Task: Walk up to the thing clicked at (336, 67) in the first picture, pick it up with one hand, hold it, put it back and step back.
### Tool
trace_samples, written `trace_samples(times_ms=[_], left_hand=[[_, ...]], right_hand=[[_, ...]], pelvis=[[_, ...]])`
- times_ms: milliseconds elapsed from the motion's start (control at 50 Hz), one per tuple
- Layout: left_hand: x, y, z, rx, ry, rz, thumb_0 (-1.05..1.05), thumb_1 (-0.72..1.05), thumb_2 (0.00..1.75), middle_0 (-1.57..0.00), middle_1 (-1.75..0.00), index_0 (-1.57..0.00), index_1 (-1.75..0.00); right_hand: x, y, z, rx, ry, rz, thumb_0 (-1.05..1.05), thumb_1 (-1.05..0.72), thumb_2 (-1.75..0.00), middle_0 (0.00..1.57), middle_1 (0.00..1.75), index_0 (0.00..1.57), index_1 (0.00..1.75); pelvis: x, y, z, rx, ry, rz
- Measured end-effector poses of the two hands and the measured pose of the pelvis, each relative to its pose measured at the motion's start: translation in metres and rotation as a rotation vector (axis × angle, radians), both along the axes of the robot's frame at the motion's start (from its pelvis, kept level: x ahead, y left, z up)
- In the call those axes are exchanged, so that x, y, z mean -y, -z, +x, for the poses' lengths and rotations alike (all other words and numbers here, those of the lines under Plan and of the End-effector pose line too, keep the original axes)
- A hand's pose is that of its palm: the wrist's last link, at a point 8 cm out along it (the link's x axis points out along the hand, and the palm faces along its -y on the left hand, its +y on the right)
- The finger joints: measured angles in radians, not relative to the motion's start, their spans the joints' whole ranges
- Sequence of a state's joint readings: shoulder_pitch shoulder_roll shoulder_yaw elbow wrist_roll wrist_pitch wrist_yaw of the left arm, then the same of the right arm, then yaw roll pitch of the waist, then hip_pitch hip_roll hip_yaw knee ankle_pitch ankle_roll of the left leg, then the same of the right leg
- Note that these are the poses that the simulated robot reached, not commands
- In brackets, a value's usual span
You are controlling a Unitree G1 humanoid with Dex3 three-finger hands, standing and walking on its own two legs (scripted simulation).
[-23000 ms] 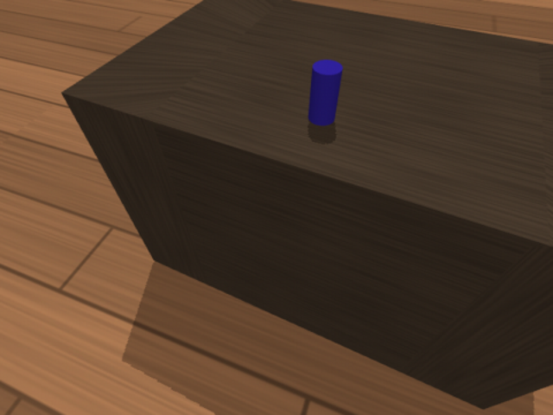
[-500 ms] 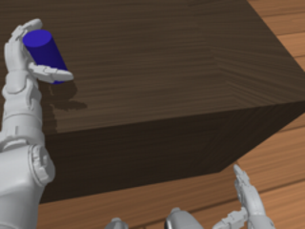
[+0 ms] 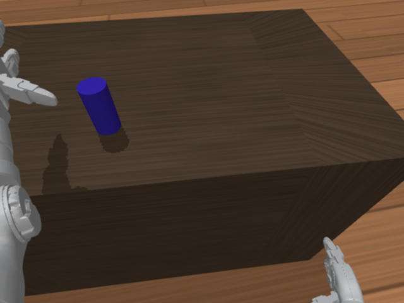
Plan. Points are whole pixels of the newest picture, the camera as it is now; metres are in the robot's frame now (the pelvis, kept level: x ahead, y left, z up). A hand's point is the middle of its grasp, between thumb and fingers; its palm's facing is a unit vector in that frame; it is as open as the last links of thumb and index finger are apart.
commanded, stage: sink last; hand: left
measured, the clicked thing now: (100, 107) +0.51 +0.20 +0.11
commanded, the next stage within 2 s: home in 1.12 s
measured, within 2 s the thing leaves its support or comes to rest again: neither
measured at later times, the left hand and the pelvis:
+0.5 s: hand out of the picture +0.33 +0.30 +0.22, palm faces +0.40 -0.84 -0.37, open 17.5 cm; pelvis +0.00 +0.00 +0.01, yaw +1 degrees
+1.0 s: hand out of the picture +0.14 +0.22 +0.20, palm faces +0.38 -0.80 -0.46, open 17.5 cm; pelvis -0.02 -0.02 +0.01, yaw +4 degrees
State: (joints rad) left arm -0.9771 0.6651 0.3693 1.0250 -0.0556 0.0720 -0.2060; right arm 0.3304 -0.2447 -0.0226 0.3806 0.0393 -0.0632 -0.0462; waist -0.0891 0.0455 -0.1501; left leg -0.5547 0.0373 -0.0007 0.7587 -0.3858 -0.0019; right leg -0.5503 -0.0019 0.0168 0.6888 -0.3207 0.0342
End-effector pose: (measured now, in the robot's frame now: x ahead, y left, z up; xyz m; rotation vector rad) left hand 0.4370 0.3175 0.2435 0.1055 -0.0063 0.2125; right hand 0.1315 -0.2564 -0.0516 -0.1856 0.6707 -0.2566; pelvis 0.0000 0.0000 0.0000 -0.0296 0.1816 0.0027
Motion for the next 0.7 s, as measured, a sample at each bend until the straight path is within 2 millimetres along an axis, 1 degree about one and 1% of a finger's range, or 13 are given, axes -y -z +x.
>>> trace_samples(times_ms=[120,220,300,340,380,460,500,560,640,700], left_hand=[[-0.029,0.009,-0.032,-0.025,-0.087,0.117,-0.02,-0.6,0.03,-0.07,-0.07,-0.08,-0.07],[-0.055,0.003,-0.057,0.015,-0.178,0.165,-0.02,-0.6,0.03,-0.07,-0.07,-0.07,-0.07],[-0.063,-0.002,-0.076,0.062,-0.219,0.218,-0.02,-0.59,0.03,-0.07,-0.06,-0.07,-0.06],[-0.061,-0.003,-0.087,0.084,-0.224,0.246,-0.02,-0.59,0.03,-0.07,-0.05,-0.07,-0.06],[-0.054,-0.002,-0.099,0.108,-0.217,0.275,-0.02,-0.58,0.03,-0.07,-0.05,-0.06,-0.05],[-0.029,0.005,-0.13,0.166,-0.17,0.329,-0.02,-0.57,0.02,-0.07,-0.05,-0.06,-0.05],[-0.017,0.01,-0.151,0.187,-0.153,0.349,-0.02,-0.56,0.02,-0.07,-0.05,-0.07,-0.05],[-0.004,0.013,-0.187,0.219,-0.145,0.376,-0.02,-0.55,0.01,-0.08,-0.05,-0.07,-0.05],[0.003,0.015,-0.238,0.243,-0.178,0.412,-0.02,-0.55,0.01,-0.08,-0.05,-0.08,-0.05],[0.006,0.019,-0.27,0.241,-0.216,0.425,-0.02,-0.55,0.01,-0.08,-0.06,-0.08,-0.05]], right_hand=[[-0.01,0.004,0.011,-0.014,-0.056,0.034,-0.01,0.53,-0.06,0.06,0.05,0.06,0.05],[-0.013,0.006,0.011,-0.047,-0.082,0.037,-0.01,0.52,-0.06,0.06,0.06,0.06,0.05],[-0.016,0.009,0.01,-0.069,-0.099,0.045,-0.01,0.52,-0.07,0.06,0.06,0.06,0.05],[-0.018,0.011,0.011,-0.07,-0.107,0.052,-0.01,0.52,-0.07,0.06,0.06,0.06,0.05],[-0.019,0.013,0.012,-0.067,-0.112,0.063,-0.01,0.51,-0.07,0.06,0.06,0.06,0.05],[-0.021,0.01,0.02,-0.026,-0.115,0.09,-0.01,0.51,-0.07,0.06,0.06,0.06,0.05],[-0.019,0.007,0.023,-0.005,-0.105,0.096,-0.01,0.51,-0.07,0.06,0.06,0.06,0.05],[-0.01,0.003,0.026,0.014,-0.079,0.09,-0.01,0.51,-0.07,0.06,0.06,0.06,0.05],[0.005,0.002,0.021,-0.014,-0.056,0.059,-0.01,0.51,-0.07,0.06,0.06,0.06,0.05],[0.01,0.006,0.016,-0.054,-0.063,0.043,-0.01,0.5,-0.07,0.06,0.05,0.06,0.05]], pelvis=[[-0.002,-0.004,0.0,0.03,-0.012,0.005],[0.0,-0.007,0.0,0.049,-0.022,0.007],[0.0,-0.009,0.001,0.061,-0.027,0.005],[-0.001,-0.009,0.002,0.07,-0.028,0.004],[-0.002,-0.01,0.003,0.079,-0.027,0.004],[-0.002,-0.012,0.004,0.105,-0.025,0.006],[-0.001,-0.012,0.004,0.119,-0.023,0.009],[0.001,-0.013,0.003,0.139,-0.024,0.014],[0.006,-0.014,0.0,0.162,-0.031,0.02],[0.01,-0.014,-0.004,0.176,-0.04,0.024]])
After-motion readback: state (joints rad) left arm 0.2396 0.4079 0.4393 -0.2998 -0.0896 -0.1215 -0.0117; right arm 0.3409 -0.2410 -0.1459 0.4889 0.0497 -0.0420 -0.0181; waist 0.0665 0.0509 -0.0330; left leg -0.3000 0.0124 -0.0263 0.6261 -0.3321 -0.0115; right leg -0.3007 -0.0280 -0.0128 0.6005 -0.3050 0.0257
